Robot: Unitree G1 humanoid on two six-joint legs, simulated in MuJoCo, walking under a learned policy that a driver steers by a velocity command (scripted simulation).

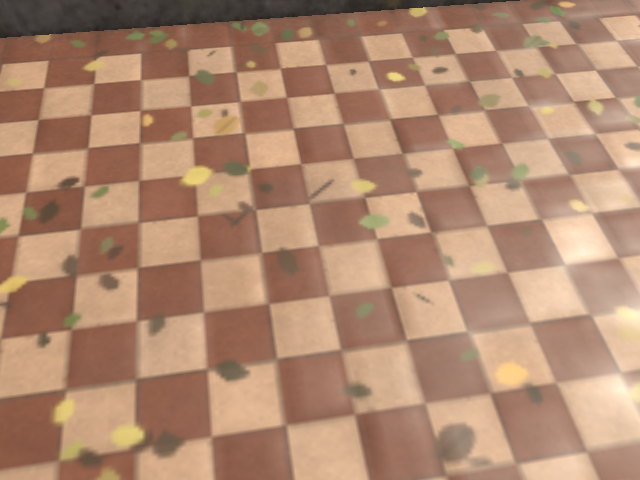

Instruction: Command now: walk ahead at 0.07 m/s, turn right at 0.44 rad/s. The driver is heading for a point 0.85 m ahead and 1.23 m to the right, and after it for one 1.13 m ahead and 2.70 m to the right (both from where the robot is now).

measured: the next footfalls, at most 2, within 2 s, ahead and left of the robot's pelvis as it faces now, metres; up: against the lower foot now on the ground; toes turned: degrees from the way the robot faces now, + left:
right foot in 0.18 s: +0.06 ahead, -0.12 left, +0.00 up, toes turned -11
left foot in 0.68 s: +0.09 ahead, +0.06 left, +0.00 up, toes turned -28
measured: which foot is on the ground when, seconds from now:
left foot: down 0.00-0.18, up 0.20-0.66, down 0.68-1.00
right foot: up 0.00-0.16, down 0.18-0.68, up 0.70-1.00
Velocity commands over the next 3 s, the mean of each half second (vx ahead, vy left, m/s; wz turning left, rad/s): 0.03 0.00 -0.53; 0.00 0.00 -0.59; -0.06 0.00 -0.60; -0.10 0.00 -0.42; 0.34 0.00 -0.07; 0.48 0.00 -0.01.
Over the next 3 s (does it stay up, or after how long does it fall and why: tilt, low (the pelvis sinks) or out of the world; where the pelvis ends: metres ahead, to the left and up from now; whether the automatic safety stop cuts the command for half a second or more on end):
stays up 0.16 -0.26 0.00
